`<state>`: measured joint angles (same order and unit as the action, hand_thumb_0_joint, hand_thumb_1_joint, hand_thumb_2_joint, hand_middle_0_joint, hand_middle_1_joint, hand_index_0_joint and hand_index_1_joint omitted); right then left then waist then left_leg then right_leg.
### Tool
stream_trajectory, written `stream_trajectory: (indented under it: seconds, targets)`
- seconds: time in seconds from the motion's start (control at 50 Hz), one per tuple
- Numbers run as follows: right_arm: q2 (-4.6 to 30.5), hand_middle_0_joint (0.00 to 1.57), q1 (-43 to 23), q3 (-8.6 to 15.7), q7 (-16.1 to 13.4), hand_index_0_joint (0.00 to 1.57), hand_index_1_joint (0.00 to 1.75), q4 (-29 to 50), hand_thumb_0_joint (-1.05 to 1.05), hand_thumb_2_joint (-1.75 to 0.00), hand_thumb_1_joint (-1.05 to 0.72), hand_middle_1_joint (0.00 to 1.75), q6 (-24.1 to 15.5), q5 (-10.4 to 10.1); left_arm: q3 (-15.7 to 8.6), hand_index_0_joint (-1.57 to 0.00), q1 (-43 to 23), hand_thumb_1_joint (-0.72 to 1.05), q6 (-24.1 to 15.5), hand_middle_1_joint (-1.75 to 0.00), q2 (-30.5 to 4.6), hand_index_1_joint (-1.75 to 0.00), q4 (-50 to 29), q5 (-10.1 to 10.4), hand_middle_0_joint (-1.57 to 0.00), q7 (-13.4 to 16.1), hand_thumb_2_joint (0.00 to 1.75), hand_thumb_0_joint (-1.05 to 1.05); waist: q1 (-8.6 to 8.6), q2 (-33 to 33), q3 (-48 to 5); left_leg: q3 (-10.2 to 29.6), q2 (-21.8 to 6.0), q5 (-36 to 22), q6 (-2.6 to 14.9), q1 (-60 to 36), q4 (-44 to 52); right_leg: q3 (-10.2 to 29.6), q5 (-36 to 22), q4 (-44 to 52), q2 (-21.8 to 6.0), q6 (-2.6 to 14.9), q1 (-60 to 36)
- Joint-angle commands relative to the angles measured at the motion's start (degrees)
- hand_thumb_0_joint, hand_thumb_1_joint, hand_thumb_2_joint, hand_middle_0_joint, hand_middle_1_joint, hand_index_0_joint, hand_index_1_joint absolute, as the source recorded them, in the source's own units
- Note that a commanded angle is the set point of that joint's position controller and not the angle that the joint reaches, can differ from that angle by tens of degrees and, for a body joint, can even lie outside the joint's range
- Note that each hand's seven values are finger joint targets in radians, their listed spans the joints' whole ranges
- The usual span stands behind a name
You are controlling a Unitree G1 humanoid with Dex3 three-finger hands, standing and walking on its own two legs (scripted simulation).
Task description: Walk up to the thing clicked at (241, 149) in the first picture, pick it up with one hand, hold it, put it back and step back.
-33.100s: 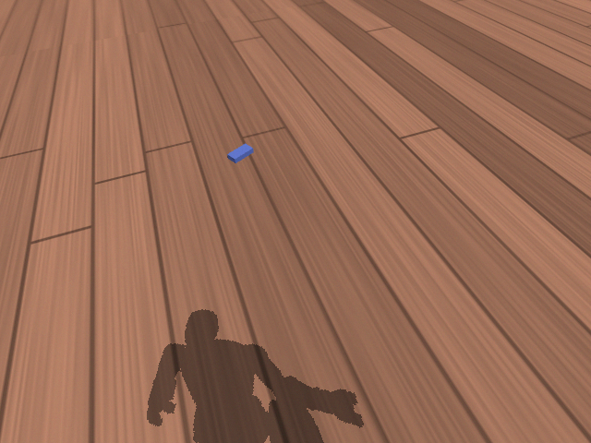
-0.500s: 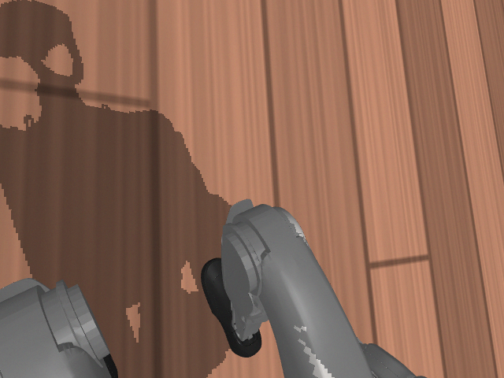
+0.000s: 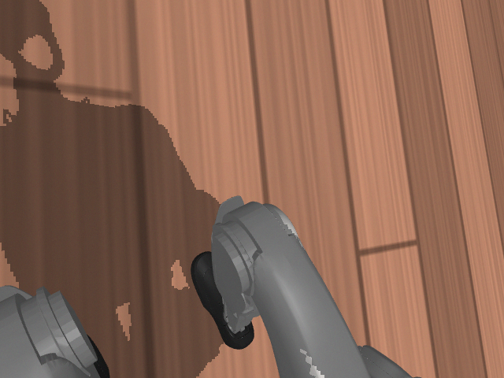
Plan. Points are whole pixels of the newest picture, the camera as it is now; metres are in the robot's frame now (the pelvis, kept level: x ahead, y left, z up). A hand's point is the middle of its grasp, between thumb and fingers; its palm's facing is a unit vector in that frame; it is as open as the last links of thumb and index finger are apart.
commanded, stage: close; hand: left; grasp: from above
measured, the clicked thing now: out of the picture +0.46 +0.32 -0.29
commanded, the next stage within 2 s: settle in 1.18 s
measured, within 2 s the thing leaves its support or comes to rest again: leaves its support in 1.64 s
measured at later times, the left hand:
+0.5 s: hand out of the picture +0.45 +0.31 -0.27, palm faces -0.44 -0.16 -0.88, open 11.2 cm
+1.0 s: hand out of the picture +0.45 +0.31 -0.26, palm faces -0.44 -0.16 -0.88, open 9.5 cm
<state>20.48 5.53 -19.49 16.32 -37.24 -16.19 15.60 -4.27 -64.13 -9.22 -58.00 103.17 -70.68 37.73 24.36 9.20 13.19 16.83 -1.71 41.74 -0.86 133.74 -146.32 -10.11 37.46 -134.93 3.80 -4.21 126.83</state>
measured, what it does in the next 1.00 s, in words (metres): stands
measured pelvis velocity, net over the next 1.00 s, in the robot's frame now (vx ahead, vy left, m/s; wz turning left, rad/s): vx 0.00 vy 0.00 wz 0.00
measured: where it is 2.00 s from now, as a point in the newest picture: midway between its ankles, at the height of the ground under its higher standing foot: (170, 356)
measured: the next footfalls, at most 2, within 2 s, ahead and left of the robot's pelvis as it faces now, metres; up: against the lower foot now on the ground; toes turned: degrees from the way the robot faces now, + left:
none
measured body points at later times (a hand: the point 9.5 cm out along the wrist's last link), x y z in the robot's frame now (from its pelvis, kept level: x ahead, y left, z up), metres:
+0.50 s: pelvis +0.00 +0.00 +0.00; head +0.29 +0.13 +0.32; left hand +0.47 +0.31 -0.22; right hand +0.05 -0.24 -0.05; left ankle +0.06 +0.13 -0.27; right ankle +0.12 -0.12 -0.27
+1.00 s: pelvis +0.00 +0.00 +0.01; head +0.29 +0.13 +0.32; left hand +0.47 +0.32 -0.21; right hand +0.05 -0.24 -0.04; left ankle +0.06 +0.13 -0.27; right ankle +0.12 -0.12 -0.27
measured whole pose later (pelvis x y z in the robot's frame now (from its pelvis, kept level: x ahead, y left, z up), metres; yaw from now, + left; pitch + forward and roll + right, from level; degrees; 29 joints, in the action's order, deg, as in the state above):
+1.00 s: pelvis +0.00 +0.00 +0.01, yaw +0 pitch +28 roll -15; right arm 20.3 6.0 -19.9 14.8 -35.6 -13.8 15.1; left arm -3.3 -64.2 -9.4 -58.3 101.6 -70.1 36.4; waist 24.3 8.8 12.2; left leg 16.5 -1.8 41.3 -0.5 133.6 -145.1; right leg -10.1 37.1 -133.6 3.7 -4.1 126.5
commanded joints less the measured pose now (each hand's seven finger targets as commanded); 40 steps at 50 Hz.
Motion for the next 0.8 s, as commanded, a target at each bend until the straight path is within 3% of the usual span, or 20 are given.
stream_trajectory:
  seconds: [0.0, 0.02, 0.04, 0.08, 0.18, 0.2, 0.28, 0.38, 0.52, 0.54, 0.62, 0.64, 0.66, 0.72, 0.78]
  targets:
    - [19.84, 0.20, 11.83, 5.59, -0.83, 0.20, 0.30, -0.97, 0.00, -0.90, -0.89, 0.30, 0.55, -0.52, -0.96, -0.26, -12.95, -0.26, -0.01, -0.88, -12.00, -0.86, -5.41, 0.81, -0.24, 2.05, 0.77, 0.00, 2.97, -31.37, -38.48, -6.55, -2.05, -13.24, 0.81, -26.87, 15.54, -6.27, -15.87, 11.99, 2.44, 4.65, -23.76]
    - [19.72, 0.20, 12.15, 5.92, -0.77, 0.20, 0.30, -1.11, 0.00, -0.90, -0.89, 0.30, 0.54, -0.49, 0.45, -0.26, -15.72, -0.26, -0.28, -0.89, -10.36, -0.86, -9.10, 0.64, -0.24, 1.80, 0.76, 0.00, 2.98, -33.34, -39.49, -6.39, -2.03, -14.72, 0.49, -28.54, 15.80, -6.46, -16.95, 11.18, 2.47, 4.86, -23.19]
    - [19.55, 0.20, 12.11, 5.83, -0.67, 0.20, 0.30, -1.42, 0.00, -0.90, -0.89, 0.30, 0.50, -0.24, -0.08, -0.27, -12.91, -0.25, 0.19, -0.88, -10.12, -0.85, -4.77, 0.36, -0.25, 1.71, 0.75, 0.00, 3.46, -33.00, -38.63, -6.14, -2.07, -14.38, 0.48, -28.53, 15.76, -6.95, -16.64, 10.75, 2.26, 4.88, -22.56]
    - [19.26, 0.20, 11.91, 5.23, -0.56, 0.20, 0.30, -1.06, 0.00, -0.90, -0.89, 0.30, 0.50, -0.53, 0.69, -0.30, -12.03, -0.22, 0.25, -0.85, -9.16, -0.83, -3.93, 0.85, -0.28, 1.23, 0.73, 0.00, 3.81, -30.69, -36.56, -5.88, -2.08, -13.31, 0.67, -26.41, 15.70, -7.05, -15.75, 11.25, 2.36, 4.63, -22.06]
    - [19.58, 0.20, 11.11, 5.32, -0.95, 0.20, 0.30, -1.08, 0.00, -0.90, -0.89, 0.30, 0.62, -0.82, 0.40, -0.34, -13.14, -0.15, -0.36, -0.83, -10.59, -0.80, -5.70, 0.60, -0.32, 1.28, 0.68, 0.00, 2.86, -32.53, -37.12, -5.87, -2.08, -13.27, 0.41, -27.54, 16.29, -6.83, -15.53, 10.83, 2.23, 4.88, -21.54]
    - [19.25, 0.20, 11.26, 5.09, -0.87, 0.20, 0.30, -0.79, 0.00, -0.90, -0.89, 0.30, 0.53, -0.67, 0.95, -0.35, -12.32, -0.15, -0.34, -0.83, -9.41, -0.80, -4.47, 0.67, -0.32, 1.08, 0.67, 0.00, 3.64, -31.65, -36.08, -5.92, -2.09, -13.38, 0.50, -27.42, 15.97, -7.02, -15.82, 10.89, 2.25, 4.72, -21.64]
    - [19.62, 0.20, 11.74, 5.18, -1.27, 0.20, 0.30, -0.76, 0.00, -0.90, -0.89, 0.30, 0.89, -0.37, 0.74, -0.39, -12.81, -0.09, -0.82, -0.80, -10.47, -0.76, -4.99, 0.56, -0.36, 1.57, 0.63, 0.00, 3.35, -31.40, -36.70, -6.10, -2.03, -12.57, 0.53, -27.48, 16.54, -6.92, -15.21, 11.85, 2.47, 4.74, -22.21]
    - [19.26, 0.20, 10.98, 4.80, -1.19, 0.20, 0.30, -0.52, 0.00, -0.90, -0.89, 0.30, 0.66, -0.31, 2.21, -0.46, -12.93, 0.00, -0.44, -0.76, -8.73, -0.72, -4.79, 0.55, -0.42, 1.38, 0.58, 0.00, 3.84, -30.66, -35.03, -6.12, -1.94, -11.81, 0.69, -26.59, 15.82, -7.04, -14.75, 11.64, 2.17, 4.50, -20.73]
    - [19.59, 0.20, 11.77, 4.85, -1.54, 0.20, 0.30, -0.31, 0.00, -0.90, -0.89, 0.30, 1.30, -0.30, 0.84, -0.53, -12.94, 0.09, -0.11, -0.68, -11.02, -0.64, -5.71, 1.08, -0.50, 1.30, 0.50, 0.00, 3.01, -30.50, -36.98, -6.03, -2.05, -12.32, 0.75, -26.55, 16.57, -6.75, -14.73, 12.45, 2.42, 4.55, -22.29]
    - [19.25, 0.20, 12.10, 4.64, -1.45, 0.20, 0.30, -0.17, 0.00, -0.90, -0.89, 0.30, 1.38, -0.24, 1.31, -0.54, -12.10, 0.09, 0.16, -0.66, -10.41, -0.63, -3.96, 0.82, -0.51, 1.04, 0.49, 0.00, 3.63, -30.11, -36.19, -5.97, -2.08, -12.68, 0.74, -26.79, 16.48, -6.68, -15.20, 12.10, 2.34, 4.63, -22.59]
    - [19.43, 0.20, 11.73, 5.08, -1.72, 0.20, 0.30, 0.02, 0.00, -0.90, -0.89, 0.30, 1.58, -0.55, 0.29, -0.59, -11.98, 0.15, 0.40, -0.64, -11.00, -0.61, -5.66, 1.24, -0.55, 0.87, 0.47, 0.00, 2.49, -31.91, -37.04, -5.80, -2.07, -12.87, 0.39, -27.69, 17.39, -6.70, -15.04, 11.83, 2.25, 4.89, -22.13]
    - [19.18, 0.20, 12.05, 5.22, -1.61, 0.20, 0.30, -0.10, 0.00, -0.90, -0.89, 0.30, 1.88, -0.39, 1.13, -0.59, -11.19, 0.16, 0.69, -0.62, -9.81, -0.58, -4.70, 0.94, -0.56, 0.45, 0.45, 0.00, 3.18, -31.66, -36.57, -6.04, -2.06, -13.19, 0.44, -27.49, 17.27, -6.55, -15.32, 11.88, 2.50, 4.93, -22.54]
    - [19.22, 0.20, 11.63, 5.06, -1.68, 0.20, 0.30, -0.36, 0.00, -0.90, -0.89, 0.30, 1.93, -0.47, 0.79, -0.59, -13.06, 0.16, 0.45, -0.62, -10.75, -0.58, -7.34, 1.07, -0.56, 0.55, 0.44, 0.00, 2.56, -32.37, -38.25, -6.00, -2.16, -14.19, 0.47, -27.65, 16.73, -6.69, -16.16, 11.93, 2.60, 4.79, -22.15]
    - [19.13, 0.20, 11.56, 4.93, -1.69, 0.20, 0.30, 0.18, 0.00, -0.90, -0.89, 0.30, 2.08, -0.55, 1.09, -0.63, -10.73, 0.21, 0.63, -0.60, -9.60, -0.56, -3.91, 1.26, -0.59, 0.33, 0.42, 0.00, 2.91, -30.07, -35.98, -5.84, -2.04, -12.39, 0.69, -25.79, 16.99, -6.79, -14.67, 12.05, 2.38, 4.80, -21.44]
    - [19.07, 0.20, 12.21, 4.79, -1.84, 0.20, 0.30, 0.26, 0.00, -0.90, -0.89, 0.30, 2.21, -0.66, 1.11, -0.69, -11.89, 0.27, 0.42, -0.59, -10.80, -0.56, -5.42, 1.07, -0.65, -0.14, 0.45, 0.00, 3.09, -30.21, -35.74, -6.44, -1.94, -12.41, 0.89, -25.89, 16.45, -6.27, -14.82, 12.29, 2.40, 4.69, -22.04]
